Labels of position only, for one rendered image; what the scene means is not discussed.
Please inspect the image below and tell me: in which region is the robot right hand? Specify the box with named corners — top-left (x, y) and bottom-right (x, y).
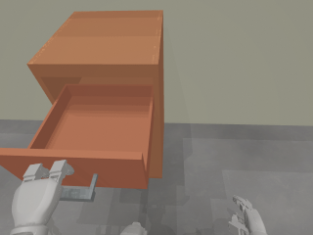
top-left (228, 195), bottom-right (267, 235)

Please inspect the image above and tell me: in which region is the handle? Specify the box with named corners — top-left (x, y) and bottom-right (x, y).
top-left (60, 173), bottom-right (99, 203)

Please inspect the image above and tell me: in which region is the drawer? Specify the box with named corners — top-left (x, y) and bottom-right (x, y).
top-left (0, 83), bottom-right (155, 189)

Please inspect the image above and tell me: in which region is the cabinet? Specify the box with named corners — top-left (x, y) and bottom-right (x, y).
top-left (27, 10), bottom-right (164, 179)

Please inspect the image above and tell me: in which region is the robot left hand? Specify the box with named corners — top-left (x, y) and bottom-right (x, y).
top-left (12, 160), bottom-right (74, 235)

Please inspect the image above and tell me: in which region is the robot left forearm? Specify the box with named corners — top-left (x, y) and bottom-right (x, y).
top-left (10, 224), bottom-right (49, 235)

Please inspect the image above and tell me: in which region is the robot left thigh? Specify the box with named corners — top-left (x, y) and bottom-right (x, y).
top-left (119, 224), bottom-right (148, 235)

